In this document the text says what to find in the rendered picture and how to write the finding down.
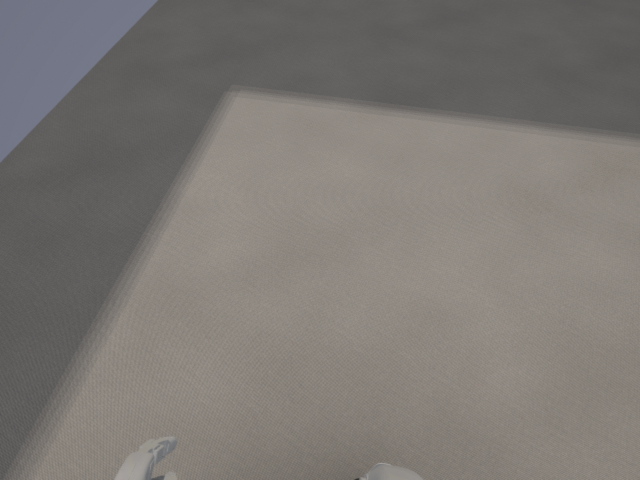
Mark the left robot hand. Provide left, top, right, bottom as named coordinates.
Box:
left=114, top=436, right=177, bottom=480

